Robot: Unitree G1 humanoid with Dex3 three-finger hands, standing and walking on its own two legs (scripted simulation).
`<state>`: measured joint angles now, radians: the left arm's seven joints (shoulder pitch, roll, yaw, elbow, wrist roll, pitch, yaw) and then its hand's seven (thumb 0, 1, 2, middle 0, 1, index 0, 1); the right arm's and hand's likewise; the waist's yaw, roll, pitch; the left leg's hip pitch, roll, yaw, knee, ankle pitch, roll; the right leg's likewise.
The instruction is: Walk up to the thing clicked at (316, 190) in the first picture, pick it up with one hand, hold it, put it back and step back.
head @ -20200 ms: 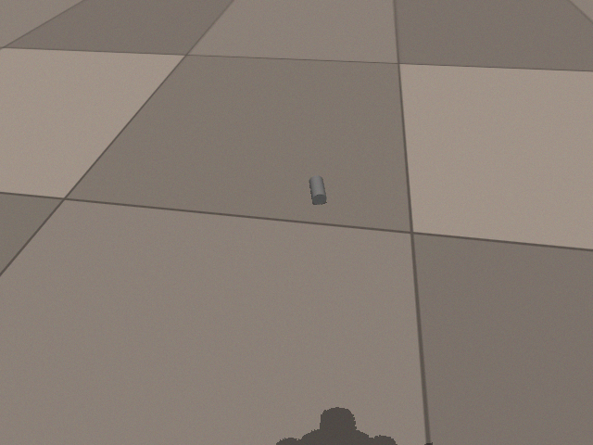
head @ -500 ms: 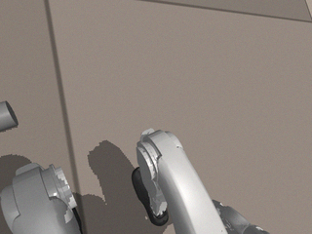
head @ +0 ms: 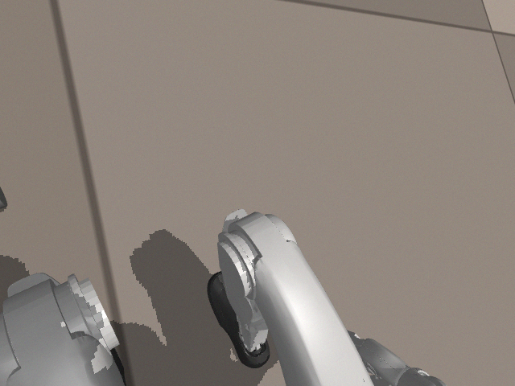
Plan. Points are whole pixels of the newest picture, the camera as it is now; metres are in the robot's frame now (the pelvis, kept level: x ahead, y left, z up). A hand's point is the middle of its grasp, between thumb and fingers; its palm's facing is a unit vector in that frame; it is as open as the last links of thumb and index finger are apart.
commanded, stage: close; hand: left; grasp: from above
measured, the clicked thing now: out of the picture +0.43 +0.33 -0.27
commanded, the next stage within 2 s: settle in 1.54 s
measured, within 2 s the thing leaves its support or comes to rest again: leaves its support in 1.96 s
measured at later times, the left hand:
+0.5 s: hand out of the picture +0.41 +0.33 -0.25, palm faces -0.43 -0.17 -0.89, open 12.3 cm
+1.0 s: hand out of the picture +0.41 +0.33 -0.25, palm faces -0.43 -0.16 -0.89, open 9.9 cm
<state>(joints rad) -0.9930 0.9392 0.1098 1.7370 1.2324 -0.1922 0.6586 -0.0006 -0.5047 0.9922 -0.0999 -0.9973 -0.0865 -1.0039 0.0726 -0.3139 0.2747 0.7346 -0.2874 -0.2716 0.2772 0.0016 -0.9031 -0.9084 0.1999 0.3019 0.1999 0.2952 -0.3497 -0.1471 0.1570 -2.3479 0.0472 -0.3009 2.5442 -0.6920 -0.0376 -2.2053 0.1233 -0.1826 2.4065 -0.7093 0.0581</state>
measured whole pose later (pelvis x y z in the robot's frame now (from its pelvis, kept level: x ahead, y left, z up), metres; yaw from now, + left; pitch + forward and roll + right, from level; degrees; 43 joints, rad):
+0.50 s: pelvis +0.00 +0.00 +0.00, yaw +0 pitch +25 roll -13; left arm -0.99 0.95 0.10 1.74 1.21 -0.19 0.66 0.00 -0.23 0.81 -0.26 -0.93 -0.28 -0.91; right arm 0.06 -0.33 0.29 0.73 -0.28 -0.30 0.28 0.00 -0.90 -0.91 0.20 0.30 0.20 0.29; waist -0.35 -0.16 0.17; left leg -2.33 0.05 -0.31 2.54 -0.69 -0.04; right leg -2.19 0.13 -0.19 2.40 -0.70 0.06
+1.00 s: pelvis +0.00 +0.00 +0.00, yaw +0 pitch +26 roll -14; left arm -0.99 0.95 0.09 1.72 1.21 -0.19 0.66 0.00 0.09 0.60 -0.51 -0.74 -0.54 -0.71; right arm 0.07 -0.33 0.29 0.72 -0.28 -0.30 0.28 0.00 -0.90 -0.91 0.20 0.30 0.20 0.29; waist -0.35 -0.16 0.17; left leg -2.33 0.05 -0.31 2.54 -0.69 -0.04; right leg -2.19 0.13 -0.19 2.39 -0.70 0.06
